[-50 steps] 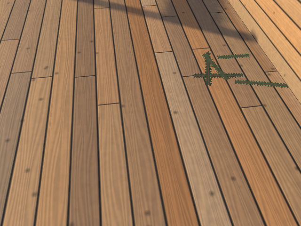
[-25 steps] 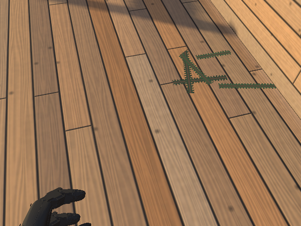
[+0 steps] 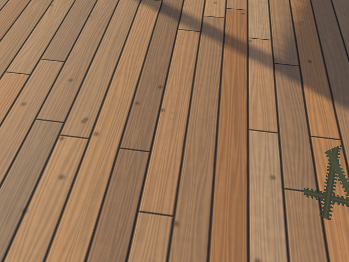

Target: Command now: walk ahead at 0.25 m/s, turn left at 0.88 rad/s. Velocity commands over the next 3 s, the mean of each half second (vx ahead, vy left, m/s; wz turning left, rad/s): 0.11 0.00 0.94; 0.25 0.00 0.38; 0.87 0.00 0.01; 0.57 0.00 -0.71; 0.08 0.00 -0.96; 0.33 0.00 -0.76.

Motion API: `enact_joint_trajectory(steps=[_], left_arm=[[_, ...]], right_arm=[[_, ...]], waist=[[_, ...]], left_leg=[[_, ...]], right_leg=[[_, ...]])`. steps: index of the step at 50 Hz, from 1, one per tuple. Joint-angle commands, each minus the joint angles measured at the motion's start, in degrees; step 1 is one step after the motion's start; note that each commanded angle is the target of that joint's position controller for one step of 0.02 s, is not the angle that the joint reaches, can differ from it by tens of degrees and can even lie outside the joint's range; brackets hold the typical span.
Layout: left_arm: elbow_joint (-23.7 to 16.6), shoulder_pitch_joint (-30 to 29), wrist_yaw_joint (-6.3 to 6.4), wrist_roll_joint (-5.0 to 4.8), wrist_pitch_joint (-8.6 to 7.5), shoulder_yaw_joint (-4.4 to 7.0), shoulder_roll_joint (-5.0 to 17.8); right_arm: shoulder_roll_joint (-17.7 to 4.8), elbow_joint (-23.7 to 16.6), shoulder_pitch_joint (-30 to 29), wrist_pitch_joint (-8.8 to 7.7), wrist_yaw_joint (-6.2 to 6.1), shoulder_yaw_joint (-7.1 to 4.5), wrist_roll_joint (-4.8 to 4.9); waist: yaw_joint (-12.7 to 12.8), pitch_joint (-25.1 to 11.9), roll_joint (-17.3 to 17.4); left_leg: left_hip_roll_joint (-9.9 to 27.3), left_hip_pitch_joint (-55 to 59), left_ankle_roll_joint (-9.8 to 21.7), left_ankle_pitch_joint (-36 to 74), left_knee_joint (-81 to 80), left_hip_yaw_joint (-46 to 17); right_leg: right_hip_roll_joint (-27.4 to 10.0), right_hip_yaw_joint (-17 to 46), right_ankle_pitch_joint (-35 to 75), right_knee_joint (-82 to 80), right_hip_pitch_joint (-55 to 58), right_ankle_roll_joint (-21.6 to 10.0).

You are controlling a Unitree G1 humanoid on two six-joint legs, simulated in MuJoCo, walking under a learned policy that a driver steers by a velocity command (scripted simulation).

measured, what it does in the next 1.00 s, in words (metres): walks ahead, turning left: right foot, then left foot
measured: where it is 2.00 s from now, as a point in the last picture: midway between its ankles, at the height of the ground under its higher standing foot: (88, 168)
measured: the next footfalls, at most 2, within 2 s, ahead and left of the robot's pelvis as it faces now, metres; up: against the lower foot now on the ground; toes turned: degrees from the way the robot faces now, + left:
right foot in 0.50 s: +0.35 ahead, -0.11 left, +0.00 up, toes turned +42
left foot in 0.90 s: +0.13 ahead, +0.01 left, +0.00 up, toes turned +39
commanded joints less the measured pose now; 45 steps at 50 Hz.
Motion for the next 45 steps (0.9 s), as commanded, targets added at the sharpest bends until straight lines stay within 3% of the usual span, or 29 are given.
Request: enact_joint_trajectory(steps=[1, 2, 3, 4, 6, 9, 11, 13, 16, 19, 23, 24, 25, 26, 27, 28, 29, 30, 32, 34, 36, 37, 38, 40, 42, 43, 44, 45], left_arm=[[-9.51, 6.75, -2.28, 1.38, -2.3, -0.27, 5.8], [-10.57, 0.32, -2.04, 0.77, -2.46, 0.72, 10.41], [-11.35, -4.04, -1.2, 1.25, -1.91, 1.13, 10.25], [-11.56, -5.22, -0.59, 1.68, -0.99, 1.09, 9.68], [-12.04, -7.02, -0.28, 2.1, 0.53, 1.47, 9.12], [-12.25, -9.72, -0.06, 2.55, 0.95, 0.71, 5.02], [-12.41, -11.44, 0.15, 1.81, 1.54, 0.72, 4.55], [-12.43, -13.53, 0.3, 1.41, 1.84, 1.02, 4.85], [-12.66, -16.81, 0.22, 1.39, 1.37, 1.47, 5.17], [-12.72, -18.92, -0.29, 1.37, 0.17, 1.91, 5.92], [-10.98, -15.76, -1.35, 1.05, -1.0, 3.17, 7.83], [-10.12, -13.86, -1.49, 0.82, -1.07, 3.53, 7.91], [-9.73, -12.87, -1.46, 1.14, -0.78, 3.71, 8.62], [-11.59, -13.94, -1.11, 2.03, 0.21, 3.74, 11.05], [-10.79, -10.52, -1.34, 3.8, 0.62, 4.13, 11.8], [-11.57, -11.4, -1.24, 3.01, 0.68, 3.72, 9.31], [-11.91, -12.48, -0.91, 2.3, 1.12, 2.96, 7.02], [-12.29, -12.45, -0.5, 1.82, 1.78, 2.36, 6.48], [-11.71, -12.15, -0.06, 1.76, 2.67, 1.97, 7.41], [-10.83, -10.23, 0.01, 2.17, 3.33, 1.87, 7.41], [-10.29, -8.96, -0.06, 2.09, 3.72, 1.91, 7.66], [-9.85, -7.82, -0.2, 1.92, 3.77, 1.84, 7.63], [-9.33, -6.76, -0.46, 1.24, 3.85, 2.24, 9.03], [-9.14, -6.28, -0.85, 0.13, 3.85, 2.83, 11.28], [-8.64, -5.24, -1.02, -0.58, 3.49, 2.83, 11.62], [-8.63, -5.63, -1.05, -0.92, 3.38, 2.67, 11.25], [-9.01, -6.28, -1.08, -0.7, 3.07, 2.23, 9.73], [-10.38, -8.86, -1.32, -0.21, 2.25, 1.11, 5.79]], right_arm=[[-14.81, -5.42, 10.46, -0.65, -0.44, -3.92, -3.93], [-12.57, -7.78, 5.76, -0.79, 0.05, -3.76, -1.89], [-9.95, -8.26, 2.71, -0.74, -0.23, -3.18, 0.32], [-8.75, -8.58, 1.39, -0.8, -0.59, -2.67, 0.97], [-8.61, -9.13, 0.12, -0.08, -1.65, -2.98, 0.21], [-9.68, -8.29, 3.08, 1.44, -3.79, -3.61, 0.53], [-10.34, -8.59, 3.4, 2.96, -5.02, -3.86, 0.89], [-9.93, -9.35, 2.46, 4.12, -5.78, -3.74, 1.29], [-9.22, -10.11, 2.1, 4.92, -5.97, -3.63, 0.87], [-8.9, -10.8, 2.12, 5.08, -5.61, -3.64, 0.41], [-8.78, -12.41, -0.37, 5.21, -4.92, -3.43, 0.67], [-8.28, -12.58, -1.05, 5.28, -4.72, -3.16, 1.05], [-5.41, -11.97, 1.93, 5.32, -4.41, -2.2, 0.97], [-2.62, -10.85, 7.3, 5.18, -4.14, -1.22, -0.11], [-8.58, -12.77, 6.57, 4.61, -3.78, -2.82, 0.52], [-12.89, -10.91, 5.83, 4.42, -3.84, -3.88, 0.1], [-13.29, -9.45, 4.51, 4.81, -3.96, -4.06, 0.14], [-11.37, -8.34, 4.53, 5.53, -4.28, -3.5, 0.0], [-8.02, -8.77, 3.75, 5.58, -4.16, -2.09, 0.08], [-5.68, -9.08, 2.34, 4.96, -4.22, -1.09, 0.42], [-4.84, -8.86, 1.5, 4.53, -4.36, -0.59, 0.24], [-4.05, -8.48, 2.35, 4.37, -4.22, -0.09, -0.02], [-3.44, -8.18, 3.22, 4.1, -3.79, 0.34, -0.09], [-4.7, -7.09, 4.91, 3.28, -2.95, 0.3, 0.2], [-5.29, -5.17, 6.85, 2.21, -2.61, 0.21, 0.07], [-4.36, -3.38, 9.46, 1.62, -2.55, 0.45, -0.12], [-3.45, -1.34, 12.7, 1.05, -2.61, 0.72, -0.41], [-3.46, 0.64, 18.45, 0.24, -2.75, 0.66, -0.38]], waist=[[-1.13, -28.33, 12.14], [-1.17, -22.36, 1.43], [0.71, -15.29, -6.64], [2.05, -12.82, -7.85], [2.78, -10.04, -5.31], [1.17, -12.43, -3.9], [0.47, -14.88, -1.76], [-0.16, -14.56, 1.07], [-1.62, -12.4, 5.05], [-2.87, -11.33, 7.33], [-1.7, -11.57, 8.72], [-0.51, -11.25, 7.21], [-1.64, -13.64, 0.75], [-4.56, -15.17, -10.32], [-4.02, -13.68, -18.55], [-3.09, -11.74, -12.96], [-2.2, -10.0, -8.85], [-2.01, -9.7, -6.08], [-1.36, -7.14, -5.92], [-0.04, -7.98, -8.27], [0.99, -9.43, -10.19], [1.04, -12.0, -10.55], [1.25, -12.68, -12.93], [0.99, -11.12, -15.79], [-0.15, -7.72, -13.76], [-1.88, -5.77, -11.66], [-3.77, -3.79, -8.84], [-6.44, -4.37, -3.17]], left_leg=[[22.34, 47.36, 19.33, 32.64, -13.06, -49.61], [20.32, 41.0, 16.94, 10.79, -18.23, -49.37], [17.37, 32.78, 13.15, -0.32, -20.02, -46.5], [15.84, 26.48, 11.25, 0.78, -20.54, -44.3], [10.59, 18.66, 8.32, 11.08, -19.64, -36.05], [7.2, 18.27, 6.15, 26.87, -15.27, -30.38], [6.25, 20.39, 3.87, 23.94, -13.81, -30.85], [4.96, 20.53, 1.13, 15.41, -13.28, -31.83], [3.93, 20.49, -0.39, 6.51, -12.99, -34.58], [4.51, 22.58, 0.12, 7.16, -10.72, -38.4], [3.73, 21.71, -1.32, 9.36, -6.78, -43.04], [1.73, 19.22, -2.7, 2.64, -4.22, -42.21], [-1.56, 14.93, -4.95, -16.64, 3.2, -37.34], [-7.82, 6.71, -7.52, -34.41, 15.95, -27.6], [-7.97, -0.82, -10.53, -36.58, 26.09, -22.53], [-3.99, -2.2, -12.97, -31.05, 32.12, -20.91], [-2.69, -2.52, -13.84, -26.41, 34.68, -19.71], [-2.22, -2.1, -14.37, -23.93, 37.44, -18.32], [-1.58, -1.91, -14.9, -21.2, 38.85, -14.01], [-0.63, -1.61, -15.22, -20.6, 33.16, -11.3], [1.01, -0.01, -15.51, -21.33, 25.99, -10.3], [2.24, 2.73, -15.23, -21.13, 21.25, -8.91], [2.38, 6.02, -14.73, -22.75, 17.16, -6.42], [2.43, 12.89, -12.53, -24.39, 8.84, -3.62], [2.33, 19.6, -9.06, -20.16, -1.88, -2.19], [2.05, 24.41, -7.15, -14.51, -9.17, -0.76], [1.33, 29.79, -5.69, -12.04, -14.95, 0.29], [6.88, 40.15, -3.78, -14.68, -17.32, -8.04]], right_leg=[[7.32, 21.35, -6.41, 40.66, -35.59, 1.5], [5.1, 22.06, -1.47, 34.74, -37.17, -0.34], [3.01, 21.64, 2.5, 29.32, -37.67, -0.34], [1.85, 21.99, 4.32, 25.28, -35.47, 0.05], [0.92, 21.9, 5.46, 16.91, -30.53, 1.32], [2.56, 20.21, 8.96, 7.72, -30.15, 3.54], [3.59, 20.69, 12.94, 3.47, -31.13, 4.49], [4.09, 21.38, 16.67, -0.97, -31.56, 4.51], [4.75, 22.12, 18.88, -7.18, -30.91, 4.04], [5.2, 22.95, 18.13, -13.55, -29.45, 3.19], [5.21, 22.78, 18.94, -27.18, -18.77, 1.43], [4.06, 21.82, 24.84, -33.9, -13.35, 0.62], [-3.01, 25.26, 31.93, -36.78, -4.83, -2.55], [-14.92, 35.74, 46.09, -33.68, 2.37, -8.41], [-22.27, 48.05, 46.68, -35.94, -0.57, -17.13], [-20.68, 46.29, 40.4, -35.77, -2.77, -17.83], [-16.56, 39.44, 34.85, -34.92, -4.55, -15.66], [-13.73, 35.69, 30.51, -34.85, -5.62, -13.73], [-11.31, 31.05, 31.7, -36.64, -9.1, -13.72], [-9.17, 27.5, 31.16, -37.31, -6.68, -13.72], [-9.46, 26.84, 29.7, -37.2, -3.93, -14.4], [-9.33, 26.72, 18.67, -38.59, -3.5, -14.01], [-9.39, 27.35, 8.51, -40.75, -5.1, -13.74], [-10.73, 29.08, -2.78, -44.05, -10.39, -13.33], [-11.55, 29.26, -6.11, -44.56, -15.8, -12.56], [-10.69, 27.83, -6.98, -43.42, -19.5, -11.62], [-8.5, 25.16, -6.57, -40.3, -24.24, -9.73], [-5.5, 21.53, -3.1, -28.46, -34.74, -6.81]])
